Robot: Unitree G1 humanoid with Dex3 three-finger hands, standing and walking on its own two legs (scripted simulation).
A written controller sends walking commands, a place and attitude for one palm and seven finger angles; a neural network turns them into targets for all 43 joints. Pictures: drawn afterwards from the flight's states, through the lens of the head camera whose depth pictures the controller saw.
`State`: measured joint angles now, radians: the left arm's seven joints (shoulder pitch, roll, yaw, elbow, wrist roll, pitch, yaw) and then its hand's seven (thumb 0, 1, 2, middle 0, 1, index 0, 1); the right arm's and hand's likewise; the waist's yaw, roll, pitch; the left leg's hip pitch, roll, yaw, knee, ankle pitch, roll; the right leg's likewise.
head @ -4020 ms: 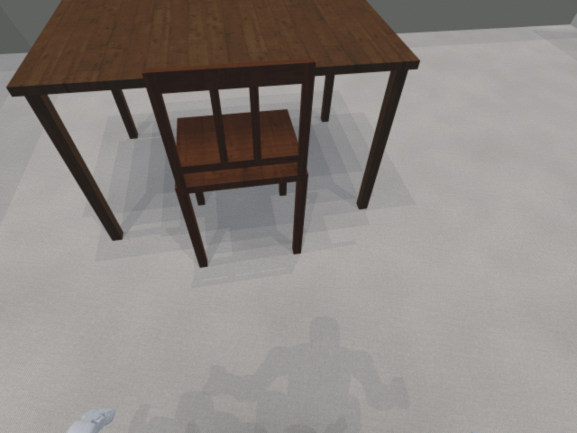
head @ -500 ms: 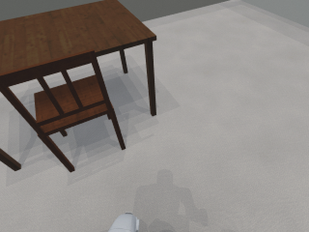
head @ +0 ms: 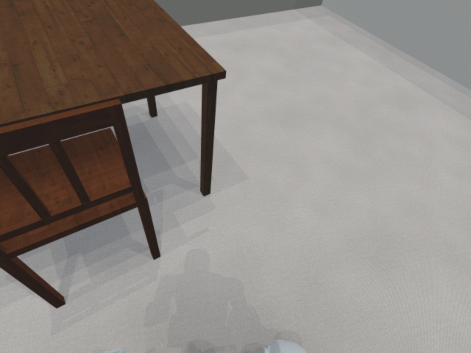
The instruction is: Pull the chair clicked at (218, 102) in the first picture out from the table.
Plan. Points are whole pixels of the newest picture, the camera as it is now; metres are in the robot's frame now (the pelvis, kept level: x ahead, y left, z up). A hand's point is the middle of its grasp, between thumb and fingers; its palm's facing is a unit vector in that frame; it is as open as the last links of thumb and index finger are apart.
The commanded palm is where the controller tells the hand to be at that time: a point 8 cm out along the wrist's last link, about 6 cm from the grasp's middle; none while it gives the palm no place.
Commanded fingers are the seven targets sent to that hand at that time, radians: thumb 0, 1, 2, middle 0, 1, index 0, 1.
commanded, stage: turn to face it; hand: left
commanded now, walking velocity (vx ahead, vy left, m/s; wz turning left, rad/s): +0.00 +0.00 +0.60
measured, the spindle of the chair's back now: (25, 189) +0.45 +0.51 -0.11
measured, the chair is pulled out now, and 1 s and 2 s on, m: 0.00 0.00 0.00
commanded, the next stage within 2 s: take the last steps up to it in 0.94 s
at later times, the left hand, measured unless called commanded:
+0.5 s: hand out of the picture +0.12 +0.22 -0.16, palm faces +0.29 -0.93 -0.22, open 7.4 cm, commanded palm none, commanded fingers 0.00 0.90 0.90 -0.20 -0.30 -0.20 -0.30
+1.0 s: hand out of the picture -0.02 +0.13 -0.15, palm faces +0.54 -0.79 -0.29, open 7.4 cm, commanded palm none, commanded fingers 0.00 0.90 0.90 -0.20 -0.30 -0.20 -0.30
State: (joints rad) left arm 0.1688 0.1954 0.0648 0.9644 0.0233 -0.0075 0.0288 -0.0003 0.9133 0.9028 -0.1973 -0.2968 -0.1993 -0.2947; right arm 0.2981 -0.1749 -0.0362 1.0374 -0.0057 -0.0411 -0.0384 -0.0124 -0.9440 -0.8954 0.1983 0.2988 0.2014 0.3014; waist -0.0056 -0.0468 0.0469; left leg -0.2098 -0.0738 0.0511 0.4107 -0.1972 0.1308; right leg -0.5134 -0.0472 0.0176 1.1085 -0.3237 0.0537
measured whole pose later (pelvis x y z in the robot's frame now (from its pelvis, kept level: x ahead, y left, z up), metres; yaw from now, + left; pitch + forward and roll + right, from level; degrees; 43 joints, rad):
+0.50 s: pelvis +0.03 -0.01 +0.00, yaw +18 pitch +1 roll -2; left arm 0.05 0.21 0.07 0.92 0.00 0.06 0.03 0.00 0.91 0.90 -0.20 -0.30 -0.20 -0.30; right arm 0.37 -0.16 -0.06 1.02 -0.02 0.02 -0.03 0.01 -0.90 -0.90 0.20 0.30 0.20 0.30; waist -0.08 0.01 0.06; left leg -0.20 -0.19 -0.24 0.39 -0.17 0.13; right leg -0.44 0.01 0.08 0.90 -0.41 0.08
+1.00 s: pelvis +0.03 -0.08 +0.00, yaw +33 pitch -2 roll +2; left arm 0.24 0.21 0.03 0.91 0.02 0.01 0.02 0.00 0.91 0.90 -0.20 -0.30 -0.21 -0.30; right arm 0.17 -0.29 -0.09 0.93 -0.01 0.08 0.01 0.01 -0.91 -0.90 0.19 0.30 0.20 0.30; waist -0.01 0.02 0.08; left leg -0.45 -0.02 -0.07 1.06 -0.42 -0.05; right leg -0.16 -0.05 -0.05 0.48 -0.28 -0.01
